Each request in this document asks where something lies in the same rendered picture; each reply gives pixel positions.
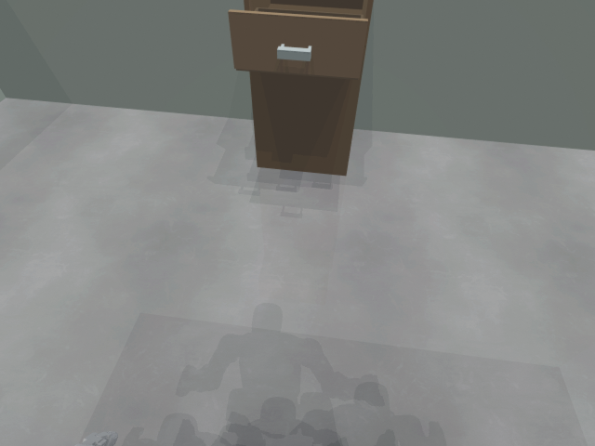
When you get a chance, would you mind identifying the handle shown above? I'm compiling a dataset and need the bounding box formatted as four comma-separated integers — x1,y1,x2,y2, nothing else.
277,44,311,61

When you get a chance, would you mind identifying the cabinet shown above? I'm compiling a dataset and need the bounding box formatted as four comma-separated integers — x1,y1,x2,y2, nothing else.
244,0,374,176

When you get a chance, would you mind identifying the drawer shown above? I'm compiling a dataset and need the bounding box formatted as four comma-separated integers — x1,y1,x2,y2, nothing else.
228,7,368,80

